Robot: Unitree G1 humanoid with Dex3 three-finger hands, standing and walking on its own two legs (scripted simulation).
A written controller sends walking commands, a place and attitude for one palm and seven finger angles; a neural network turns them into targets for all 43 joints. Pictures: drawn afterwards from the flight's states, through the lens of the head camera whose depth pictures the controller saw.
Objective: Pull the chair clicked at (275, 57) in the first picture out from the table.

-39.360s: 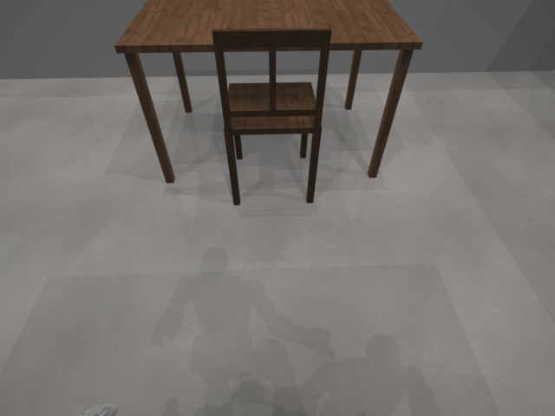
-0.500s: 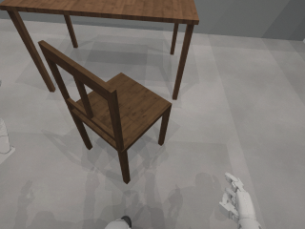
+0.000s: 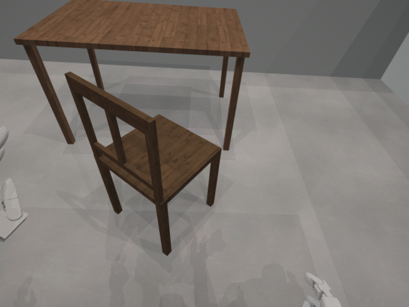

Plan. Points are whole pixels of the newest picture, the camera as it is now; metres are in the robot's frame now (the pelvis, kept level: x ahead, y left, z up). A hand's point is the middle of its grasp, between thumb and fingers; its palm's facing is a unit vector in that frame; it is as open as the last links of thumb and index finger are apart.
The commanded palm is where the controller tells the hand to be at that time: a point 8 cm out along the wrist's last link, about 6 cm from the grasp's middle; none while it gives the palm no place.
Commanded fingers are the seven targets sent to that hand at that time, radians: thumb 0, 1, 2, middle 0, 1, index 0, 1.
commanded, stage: stop stepping back and stand still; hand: left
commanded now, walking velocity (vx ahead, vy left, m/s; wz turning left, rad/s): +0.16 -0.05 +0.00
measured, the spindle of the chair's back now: (116, 138) +0.67 +0.33 -0.11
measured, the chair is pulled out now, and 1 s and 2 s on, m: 0.52 0.52 0.52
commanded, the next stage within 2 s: let the arm hang, fingers relaxed in 0.32 s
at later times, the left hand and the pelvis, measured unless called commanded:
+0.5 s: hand (53, 223) +0.23 +0.27 +0.09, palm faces +0.29 -0.81 -0.50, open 7.4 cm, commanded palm none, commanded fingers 0.00 0.90 0.90 -0.20 -0.30 -0.20 -0.30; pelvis +0.01 +0.00 +0.00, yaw +3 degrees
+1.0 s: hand out of the picture -0.03 +0.22 -0.16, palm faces +0.05 -0.96 -0.27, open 7.2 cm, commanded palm none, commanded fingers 0.00 0.90 0.90 -0.20 -0.30 -0.20 -0.30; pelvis +0.00 +0.02 +0.01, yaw +2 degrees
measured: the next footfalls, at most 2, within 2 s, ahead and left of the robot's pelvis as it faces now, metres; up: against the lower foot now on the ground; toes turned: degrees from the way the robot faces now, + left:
none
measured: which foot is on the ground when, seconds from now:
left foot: down 0.00-1.00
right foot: down 0.00-1.00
